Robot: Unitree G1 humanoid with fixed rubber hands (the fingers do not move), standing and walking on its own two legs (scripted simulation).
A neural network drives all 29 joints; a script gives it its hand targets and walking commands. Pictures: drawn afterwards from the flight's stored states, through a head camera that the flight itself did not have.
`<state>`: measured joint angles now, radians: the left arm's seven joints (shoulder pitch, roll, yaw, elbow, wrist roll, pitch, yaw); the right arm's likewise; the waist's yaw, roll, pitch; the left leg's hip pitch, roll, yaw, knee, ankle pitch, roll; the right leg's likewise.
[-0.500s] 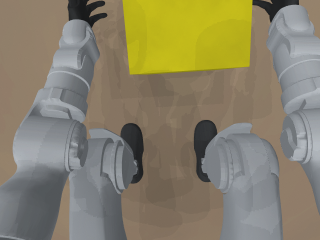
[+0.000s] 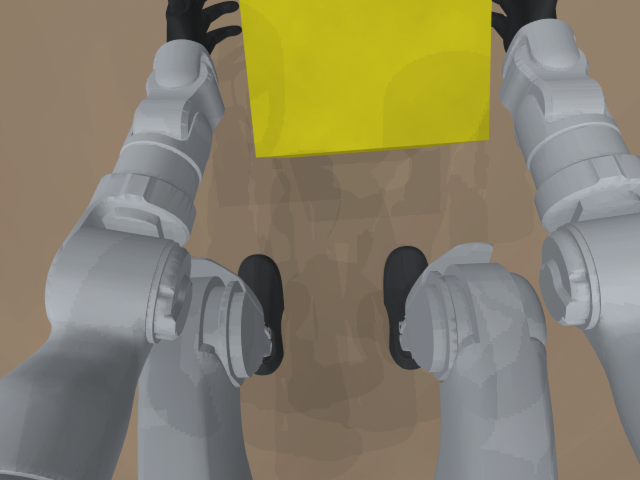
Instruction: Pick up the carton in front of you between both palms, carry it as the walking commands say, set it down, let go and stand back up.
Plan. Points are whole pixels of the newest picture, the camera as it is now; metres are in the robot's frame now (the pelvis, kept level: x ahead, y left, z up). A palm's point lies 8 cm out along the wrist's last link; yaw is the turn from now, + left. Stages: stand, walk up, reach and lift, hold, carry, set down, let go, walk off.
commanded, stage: reach and lift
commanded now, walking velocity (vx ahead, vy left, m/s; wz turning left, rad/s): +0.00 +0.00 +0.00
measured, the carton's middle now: (357, 63) +0.52 -0.05 -0.25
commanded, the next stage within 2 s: none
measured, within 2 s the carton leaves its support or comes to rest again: leaves its support in 0.36 s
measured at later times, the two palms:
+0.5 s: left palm (187, 22) +0.53 +0.09 -0.12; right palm (551, 15) +0.51 -0.21 -0.12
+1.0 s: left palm out of the picture +0.50 +0.09 +0.06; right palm out of the picture +0.46 -0.21 +0.06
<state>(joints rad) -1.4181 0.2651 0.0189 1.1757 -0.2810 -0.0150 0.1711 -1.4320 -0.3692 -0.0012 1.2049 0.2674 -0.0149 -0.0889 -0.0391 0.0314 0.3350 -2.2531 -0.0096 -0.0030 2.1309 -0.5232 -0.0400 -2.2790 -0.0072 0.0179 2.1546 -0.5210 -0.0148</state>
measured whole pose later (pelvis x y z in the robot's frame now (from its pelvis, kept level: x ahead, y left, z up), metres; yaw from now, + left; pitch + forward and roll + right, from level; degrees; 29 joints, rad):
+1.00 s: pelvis +0.01 +0.02 +0.12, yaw -5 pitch +41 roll +2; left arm -0.94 -0.06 0.46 0.67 0.18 0.32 0.12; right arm -0.97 -0.05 -0.39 0.73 -0.18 0.34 -0.03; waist -0.04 0.04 -0.18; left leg -1.95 -0.11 -0.05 1.76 -0.52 -0.05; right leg -1.99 0.06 0.07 1.75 -0.47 0.04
